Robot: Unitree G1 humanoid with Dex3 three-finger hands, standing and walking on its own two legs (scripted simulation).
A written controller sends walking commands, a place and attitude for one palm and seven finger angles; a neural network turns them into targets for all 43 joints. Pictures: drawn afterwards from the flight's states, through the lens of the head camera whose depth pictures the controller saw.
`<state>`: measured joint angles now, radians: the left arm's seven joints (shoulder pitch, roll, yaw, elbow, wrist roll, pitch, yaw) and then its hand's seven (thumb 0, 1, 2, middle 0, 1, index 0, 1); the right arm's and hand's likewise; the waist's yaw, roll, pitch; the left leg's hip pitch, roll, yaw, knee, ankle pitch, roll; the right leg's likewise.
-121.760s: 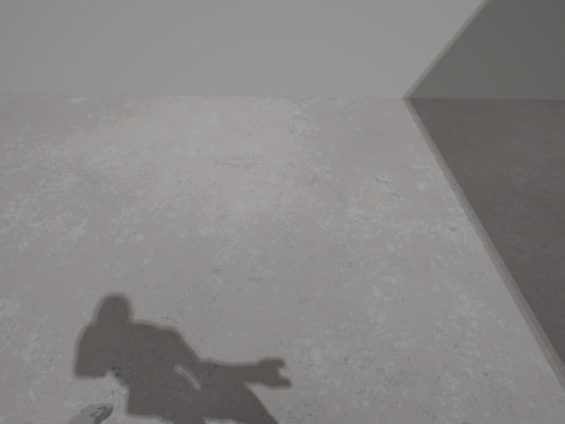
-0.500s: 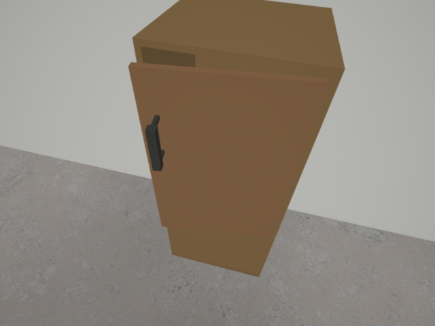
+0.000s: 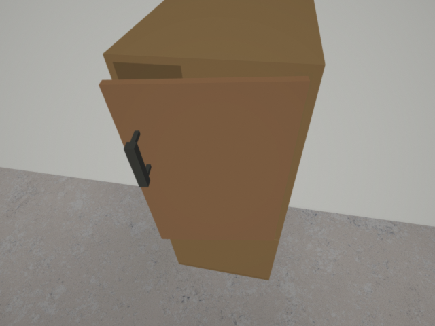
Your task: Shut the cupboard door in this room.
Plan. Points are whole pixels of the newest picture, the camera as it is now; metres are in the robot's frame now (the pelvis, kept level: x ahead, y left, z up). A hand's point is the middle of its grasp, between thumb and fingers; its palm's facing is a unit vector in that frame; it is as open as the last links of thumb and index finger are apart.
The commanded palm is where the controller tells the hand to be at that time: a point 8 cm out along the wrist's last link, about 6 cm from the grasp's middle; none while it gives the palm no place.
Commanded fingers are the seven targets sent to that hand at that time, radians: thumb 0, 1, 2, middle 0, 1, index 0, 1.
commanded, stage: come to a stop and stand still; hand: left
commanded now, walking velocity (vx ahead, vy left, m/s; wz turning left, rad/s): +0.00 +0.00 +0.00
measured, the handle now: (140, 159) +0.44 +0.20 +0.07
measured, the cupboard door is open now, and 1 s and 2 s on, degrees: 9 9 9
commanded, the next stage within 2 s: look again from close up in 0.42 s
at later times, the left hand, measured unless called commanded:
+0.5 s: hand out of the picture -0.02 +0.14 -0.17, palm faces +0.03 -0.98 -0.19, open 7.3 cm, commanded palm none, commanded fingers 0.00 0.90 0.90 -0.20 -0.30 -0.20 -0.30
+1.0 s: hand out of the picture -0.03 +0.14 -0.17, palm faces +0.03 -0.98 -0.18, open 7.4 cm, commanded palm none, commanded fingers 0.00 0.90 0.90 -0.20 -0.30 -0.20 -0.30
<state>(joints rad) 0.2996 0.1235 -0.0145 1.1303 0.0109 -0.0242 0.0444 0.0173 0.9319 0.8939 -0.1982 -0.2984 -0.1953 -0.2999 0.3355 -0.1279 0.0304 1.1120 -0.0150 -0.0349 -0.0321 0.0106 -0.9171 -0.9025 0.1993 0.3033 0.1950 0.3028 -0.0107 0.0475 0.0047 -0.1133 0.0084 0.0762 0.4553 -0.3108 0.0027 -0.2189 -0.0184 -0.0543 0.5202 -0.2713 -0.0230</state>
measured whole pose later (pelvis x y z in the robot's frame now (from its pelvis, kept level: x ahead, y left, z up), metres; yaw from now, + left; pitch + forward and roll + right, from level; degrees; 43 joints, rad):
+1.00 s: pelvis -0.01 -0.02 +0.00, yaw +0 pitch -2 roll +1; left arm 0.30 0.12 -0.01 1.13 0.01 -0.01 0.04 0.01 0.92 0.89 -0.20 -0.30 -0.19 -0.30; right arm 0.33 -0.11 0.02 1.15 -0.02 -0.02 -0.03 0.00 -0.90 -0.90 0.20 0.30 0.19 0.30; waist 0.00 0.01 0.05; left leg -0.10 0.04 0.07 0.41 -0.27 -0.02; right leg -0.20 0.02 -0.06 0.44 -0.21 -0.05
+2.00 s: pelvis -0.04 +0.02 -0.06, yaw +2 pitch +9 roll -2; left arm 0.56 0.22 0.09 -0.27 -0.22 -0.24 -0.06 0.02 0.90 0.89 -0.87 -1.03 -0.86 -1.03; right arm 0.37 -0.22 0.04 0.49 0.02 -0.18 -0.05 0.01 -0.90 -0.90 0.21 0.30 0.20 0.30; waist 0.00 0.02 -0.10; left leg -0.68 0.02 0.04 1.03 -0.52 0.04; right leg -0.72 -0.05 -0.08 0.98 -0.41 0.00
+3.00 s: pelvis -0.03 +0.01 -0.03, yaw +3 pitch +3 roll -1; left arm 0.34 0.26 0.20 -0.15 -0.29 -0.21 -0.22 0.02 0.90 0.89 -1.30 -1.50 -1.29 -1.50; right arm 0.29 -0.25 0.05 0.55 0.03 -0.25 -0.06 0.01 -0.90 -0.90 0.20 0.30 0.20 0.30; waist 0.02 0.02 -0.05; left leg -0.42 0.02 0.02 0.80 -0.43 0.01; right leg -0.46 -0.03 -0.11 0.76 -0.35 -0.02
